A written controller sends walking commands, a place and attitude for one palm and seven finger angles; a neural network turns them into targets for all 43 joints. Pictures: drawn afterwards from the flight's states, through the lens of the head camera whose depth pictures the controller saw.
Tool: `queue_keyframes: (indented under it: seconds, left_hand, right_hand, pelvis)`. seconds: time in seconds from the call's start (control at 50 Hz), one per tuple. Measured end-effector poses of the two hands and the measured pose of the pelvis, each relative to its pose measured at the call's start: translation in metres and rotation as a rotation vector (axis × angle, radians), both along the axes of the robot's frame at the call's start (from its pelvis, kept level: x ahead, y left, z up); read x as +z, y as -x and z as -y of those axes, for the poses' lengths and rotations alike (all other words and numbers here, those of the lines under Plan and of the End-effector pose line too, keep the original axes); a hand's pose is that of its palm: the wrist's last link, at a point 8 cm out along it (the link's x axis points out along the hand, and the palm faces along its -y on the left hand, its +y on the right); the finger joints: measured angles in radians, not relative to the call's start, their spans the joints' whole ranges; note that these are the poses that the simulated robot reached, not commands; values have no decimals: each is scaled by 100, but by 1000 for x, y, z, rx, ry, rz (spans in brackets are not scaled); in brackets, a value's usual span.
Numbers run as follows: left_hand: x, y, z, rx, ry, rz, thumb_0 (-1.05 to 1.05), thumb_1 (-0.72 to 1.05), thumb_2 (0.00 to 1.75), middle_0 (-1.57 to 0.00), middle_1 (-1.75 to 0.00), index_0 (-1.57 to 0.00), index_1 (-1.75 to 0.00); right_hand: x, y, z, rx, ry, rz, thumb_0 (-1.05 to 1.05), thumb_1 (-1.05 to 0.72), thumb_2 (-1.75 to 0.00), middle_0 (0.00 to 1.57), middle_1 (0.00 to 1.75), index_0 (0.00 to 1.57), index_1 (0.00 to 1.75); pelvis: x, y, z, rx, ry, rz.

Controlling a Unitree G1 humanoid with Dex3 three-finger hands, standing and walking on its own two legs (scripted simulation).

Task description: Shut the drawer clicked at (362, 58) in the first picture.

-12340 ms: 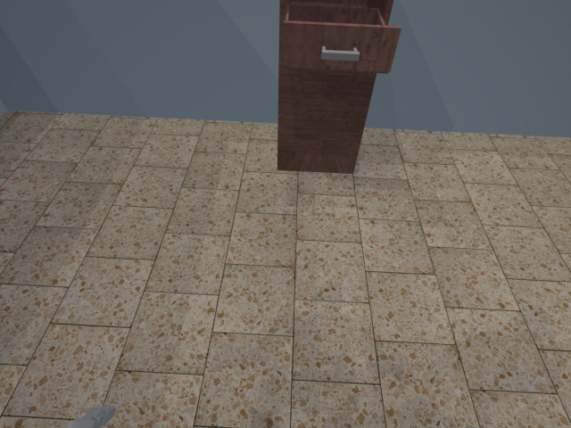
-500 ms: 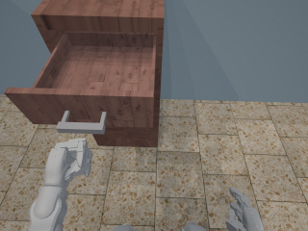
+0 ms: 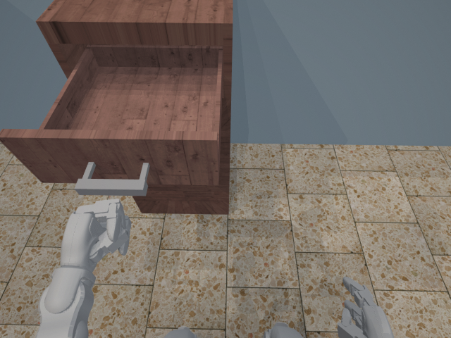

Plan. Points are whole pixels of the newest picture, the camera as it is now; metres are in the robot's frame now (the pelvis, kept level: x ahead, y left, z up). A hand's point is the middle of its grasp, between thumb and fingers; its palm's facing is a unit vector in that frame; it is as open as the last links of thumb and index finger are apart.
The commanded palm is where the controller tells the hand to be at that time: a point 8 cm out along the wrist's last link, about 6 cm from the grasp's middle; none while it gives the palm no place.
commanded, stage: push the drawer shut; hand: left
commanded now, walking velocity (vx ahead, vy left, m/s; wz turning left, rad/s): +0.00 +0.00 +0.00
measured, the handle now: (115, 177) +0.38 +0.22 +0.06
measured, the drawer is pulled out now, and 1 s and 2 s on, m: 0.28 0.20 0.07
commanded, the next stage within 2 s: none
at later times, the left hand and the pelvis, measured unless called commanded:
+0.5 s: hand (128, 204) +0.33 +0.19 +0.05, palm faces +0.02 -1.00 -0.05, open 3.0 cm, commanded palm +0.31 +0.24 +0.06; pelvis +0.00 +0.00 +0.00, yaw +0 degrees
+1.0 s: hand (138, 176) +0.38 +0.18 +0.05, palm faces +0.03 -1.00 -0.04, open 3.3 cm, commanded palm +0.37 +0.23 +0.06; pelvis -0.01 +0.00 +0.00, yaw -1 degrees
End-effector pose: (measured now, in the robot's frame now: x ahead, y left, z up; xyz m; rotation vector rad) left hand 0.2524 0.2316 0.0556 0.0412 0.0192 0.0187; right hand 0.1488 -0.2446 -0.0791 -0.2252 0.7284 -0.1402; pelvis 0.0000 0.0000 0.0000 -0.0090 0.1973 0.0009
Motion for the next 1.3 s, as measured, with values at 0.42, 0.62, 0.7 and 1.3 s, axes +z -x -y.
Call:
queue_keyframes:
  seconds: [0.42,0.62,0.7,1.3]
  left_hand:
    - [-2,-42,-6,3,-9,6,0,83,90,-140,-160,-140,-160]
    - [-1,-71,-6,0,-4,3,0,84,91,-140,-160,-140,-160]
    - [0,-81,-4,1,-2,3,2,86,91,-139,-160,-140,-160]
    - [1,-149,-4,10,3,3,3,86,91,-140,-160,-140,-160]
  right_hand:
    - [-11,12,-5,-7,-3,-82,1,-91,-89,20,30,20,30]
    - [-16,33,0,-38,10,-143,1,-91,-89,20,30,20,30]
    - [-17,42,2,-54,9,-166,1,-91,-89,20,30,20,30]
    - [-31,94,12,-122,23,-343,1,-91,-89,20,30,20,30]
  pelvis:
    - [-1,2,-2,2,1,-13]
    - [-1,7,-3,-1,2,-22]
    - [0,7,-4,-8,-1,-24]
    - [-5,15,-3,-18,1,-75]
